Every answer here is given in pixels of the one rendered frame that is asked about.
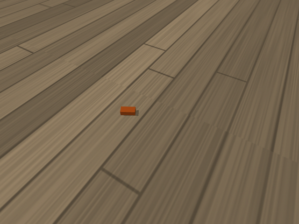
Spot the small box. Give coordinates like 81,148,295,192
120,106,136,115

